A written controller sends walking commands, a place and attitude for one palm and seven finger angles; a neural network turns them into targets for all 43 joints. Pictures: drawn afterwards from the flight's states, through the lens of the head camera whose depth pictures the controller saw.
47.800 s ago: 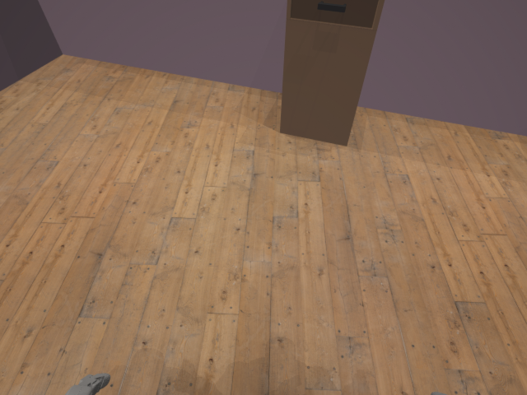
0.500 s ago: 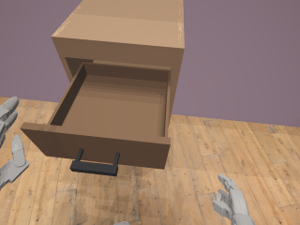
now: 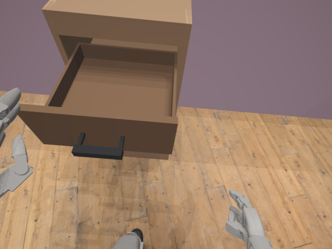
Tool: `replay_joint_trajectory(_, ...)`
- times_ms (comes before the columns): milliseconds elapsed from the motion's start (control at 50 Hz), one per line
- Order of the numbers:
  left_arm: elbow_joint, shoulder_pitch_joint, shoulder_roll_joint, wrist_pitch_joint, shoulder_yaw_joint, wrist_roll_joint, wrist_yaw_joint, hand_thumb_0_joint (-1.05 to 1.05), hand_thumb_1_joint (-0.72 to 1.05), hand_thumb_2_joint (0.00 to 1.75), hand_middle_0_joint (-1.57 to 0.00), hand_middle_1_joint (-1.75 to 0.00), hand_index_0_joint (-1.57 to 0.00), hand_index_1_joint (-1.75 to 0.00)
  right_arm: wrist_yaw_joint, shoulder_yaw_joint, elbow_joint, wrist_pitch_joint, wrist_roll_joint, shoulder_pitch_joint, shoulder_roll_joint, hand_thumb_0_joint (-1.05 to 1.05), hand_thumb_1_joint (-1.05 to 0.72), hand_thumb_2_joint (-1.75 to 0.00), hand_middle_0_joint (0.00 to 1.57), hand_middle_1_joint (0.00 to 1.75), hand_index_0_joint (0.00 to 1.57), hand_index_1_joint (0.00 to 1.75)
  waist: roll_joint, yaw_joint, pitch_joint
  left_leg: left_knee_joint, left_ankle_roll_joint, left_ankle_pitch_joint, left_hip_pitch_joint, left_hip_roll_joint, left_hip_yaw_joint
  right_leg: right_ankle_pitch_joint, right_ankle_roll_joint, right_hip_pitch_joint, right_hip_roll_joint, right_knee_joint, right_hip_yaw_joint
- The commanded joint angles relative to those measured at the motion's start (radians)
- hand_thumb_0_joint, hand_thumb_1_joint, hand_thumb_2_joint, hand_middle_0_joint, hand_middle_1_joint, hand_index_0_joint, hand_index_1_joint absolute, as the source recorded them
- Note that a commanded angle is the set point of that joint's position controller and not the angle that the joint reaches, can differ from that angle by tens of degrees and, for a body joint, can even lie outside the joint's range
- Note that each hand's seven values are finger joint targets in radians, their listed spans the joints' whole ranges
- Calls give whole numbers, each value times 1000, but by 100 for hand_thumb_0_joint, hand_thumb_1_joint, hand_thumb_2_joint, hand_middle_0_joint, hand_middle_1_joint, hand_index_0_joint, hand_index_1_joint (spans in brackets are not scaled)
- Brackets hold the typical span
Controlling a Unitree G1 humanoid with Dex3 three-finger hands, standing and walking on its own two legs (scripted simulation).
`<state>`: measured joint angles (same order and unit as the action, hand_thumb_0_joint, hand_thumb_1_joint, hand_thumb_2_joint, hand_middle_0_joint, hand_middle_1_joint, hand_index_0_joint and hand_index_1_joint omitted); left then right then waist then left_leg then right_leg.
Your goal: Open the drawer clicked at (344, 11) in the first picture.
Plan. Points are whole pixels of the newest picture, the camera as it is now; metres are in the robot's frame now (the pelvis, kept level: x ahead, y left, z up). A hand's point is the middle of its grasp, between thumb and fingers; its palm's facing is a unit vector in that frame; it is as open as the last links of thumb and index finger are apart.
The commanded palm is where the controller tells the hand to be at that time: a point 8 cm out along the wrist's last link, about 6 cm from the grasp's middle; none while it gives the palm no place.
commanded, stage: step back with the hand held close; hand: left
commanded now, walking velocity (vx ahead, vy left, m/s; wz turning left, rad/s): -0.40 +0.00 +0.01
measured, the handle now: (100, 145) +0.35 +0.20 +0.00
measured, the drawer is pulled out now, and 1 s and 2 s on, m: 0.30 0.30 0.30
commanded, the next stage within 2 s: stop stepping back and stand still in 0.02 s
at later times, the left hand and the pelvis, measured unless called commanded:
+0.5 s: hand out of the picture +0.06 +0.21 +0.18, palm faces +0.38 -0.80 -0.45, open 7.4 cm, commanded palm +0.00 +0.26 +0.19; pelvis -0.11 -0.03 +0.01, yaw +4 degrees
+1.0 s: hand out of the picture +0.05 +0.21 +0.10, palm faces +0.32 -0.81 -0.48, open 7.4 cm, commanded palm none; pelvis -0.13 -0.05 +0.00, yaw +7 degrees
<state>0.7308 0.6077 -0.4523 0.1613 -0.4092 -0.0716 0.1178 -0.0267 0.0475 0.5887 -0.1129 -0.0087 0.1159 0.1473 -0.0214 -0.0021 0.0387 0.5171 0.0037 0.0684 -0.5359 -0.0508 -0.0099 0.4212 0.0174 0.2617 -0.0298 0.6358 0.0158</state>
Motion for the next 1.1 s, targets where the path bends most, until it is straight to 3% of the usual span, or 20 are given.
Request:
replay_joint_trajectory(0,200,88,-159,93,-169,-23,-6,0,90,90,-20,-30,-20,-30,-8,-79,-133,-34,15,-61,185,0,-90,-90,20,30,20,30,196,-22,-313,-41,-79,-194,331,-141,-154,-242,-4,-86,4,-284,42)
replay_joint_trajectory(20,207,84,-170,106,-176,-25,-16,0,90,90,-20,-30,-20,-30,-6,-79,-143,-27,22,-65,180,0,-90,-90,20,30,20,30,151,-21,-316,9,-51,-109,317,-102,-94,-314,-11,-101,36,-322,42)
replay_joint_trajectory(60,149,96,-151,102,-149,-22,-18,0,90,90,-20,-30,-20,-30,-11,-104,-161,-7,63,-61,173,0,-90,-90,20,30,20,30,-239,-12,-293,387,25,306,190,90,50,-692,-84,-42,284,-353,-153)
replay_joint_trajectory(80,121,109,-194,100,-190,-17,-3,0,90,90,-20,-30,-20,-30,-17,-113,-178,-6,80,-109,176,0,-90,-90,20,30,20,30,-309,-35,-261,671,22,490,49,150,-6,-867,-119,3,382,-331,-278)
replay_joint_trajectory(100,64,157,-155,96,-159,-16,1,0,90,90,-20,-30,-20,-30,-29,-103,-152,-5,66,-108,157,0,-90,-90,20,30,20,30,-218,-19,-220,813,17,516,-53,116,-63,-943,-170,-34,403,-271,-194)
replay_joint_trajectory(140,-1,179,-93,67,-130,19,14,0,90,90,-20,-30,-20,-30,-43,-66,-142,39,30,-94,102,0,-90,-90,20,30,20,30,-62,28,-178,683,24,453,-92,61,-45,-916,-182,-105,336,-222,-126)
replay_joint_trajectory(260,78,39,-66,53,-43,37,63,0,90,90,-20,-30,-20,-30,-66,-71,-171,18,26,-30,167,0,-90,-90,20,30,20,30,-61,42,-178,-172,-17,121,260,51,55,-788,-81,-197,229,-96,-95)
replay_joint_trajectory(320,209,2,-100,55,-34,37,76,0,90,90,-20,-30,-20,-30,-48,-100,-192,-6,32,-3,206,0,-90,-90,20,30,20,30,128,2,-203,-101,-71,-362,470,-143,-83,-381,-10,-44,120,-70,-44)
replay_joint_trajectory(380,256,27,-161,58,-101,45,72,0,90,90,-20,-30,-20,-30,-28,-79,-173,-21,16,-6,171,0,-90,-90,20,30,20,30,269,7,-166,-146,-60,-297,375,-129,-134,-124,-9,-26,72,-62,38)
replay_joint_trajectory(500,59,28,-88,61,-77,25,67,0,90,90,-20,-30,-20,-30,-28,-82,-158,-13,32,-9,191,0,-90,-90,20,30,20,30,67,24,-51,-155,-70,509,54,-45,-81,32,-36,-128,74,-224,-41)
replay_joint_trajectory(600,-29,-58,-52,46,-9,23,48,0,90,90,-20,-30,-20,-30,-31,-82,-132,10,28,15,183,0,-90,-90,20,30,20,30,-162,46,-24,243,-41,356,167,63,34,246,-146,120,271,-431,-297)
replay_joint_trajectory(680,28,-77,-81,50,-12,38,59,0,90,90,-20,-30,-20,-30,-43,-72,-132,-4,17,6,182,0,-90,-90,20,30,20,30,-38,35,-43,-68,-59,357,315,21,-6,228,-92,164,187,-306,-138)
replay_joint_trajectory(740,134,-74,-97,67,-36,62,69,0,90,90,-20,-30,-20,-30,-41,-62,-146,-23,8,2,180,0,-90,-90,20,30,20,30,273,20,-30,-350,-152,678,142,-200,-361,24,-21,72,29,77,21)
replay_joint_trajectory(760,139,-72,-110,60,-49,72,70,0,90,90,-20,-30,-20,-30,-39,-58,-147,-32,8,5,161,0,-90,-90,20,30,20,30,255,14,-16,-374,-159,705,69,-208,-348,-2,-19,33,31,140,17)
replay_joint_trajectory(840,118,1,-96,55,-49,53,73,0,90,90,-20,-30,-20,-30,-34,-56,-126,-63,13,19,170,0,-90,-90,20,30,20,30,132,-3,-35,-173,-101,256,110,-99,-138,-152,-10,-107,37,-169,29)
replay_joint_trajectory(880,66,24,-90,68,-53,44,67,0,90,90,-20,-30,-20,-30,-32,-69,-117,-63,14,22,177,0,-90,-90,20,30,20,30,31,18,-71,-49,-50,130,150,-17,-63,-316,-45,-128,97,-259,-87)
replay_joint_trajectory(900,-780,-70,118,-93,308,136,-80,0,90,90,-20,-30,-20,-30,37,-127,109,-69,2,61,254,0,-90,-90,20,30,20,30,14,41,-47,166,-30,117,141,4,-5,-547,-76,1,226,-129,-52)
replay_joint_trajectory(960,-834,-134,147,-170,316,111,-104,0,90,90,-20,-30,-20,-30,34,-102,105,37,-8,175,161,0,-90,-90,20,30,20,30,-61,33,-110,165,-22,234,230,13,-12,-184,-115,112,217,-155,-87)
replay_joint_trajectory(1020,-980,-227,122,-170,325,111,-107,0,90,90,-20,-30,-20,-30,30,-92,89,83,-19,157,171,0,-90,-90,20,30,20,30,-235,23,-67,149,-38,150,193,34,-22,-286,-118,41,207,-169,-86)
replay_joint_trajectory(1080,-1153,-308,118,-182,336,103,-101,0,90,90,-20,-30,-20,-30,20,-85,128,104,-21,130,167,0,-90,-90,20,30,20,30,-143,19,-18,59,-41,-1,262,11,-54,-330,-101,44,172,-167,-73)
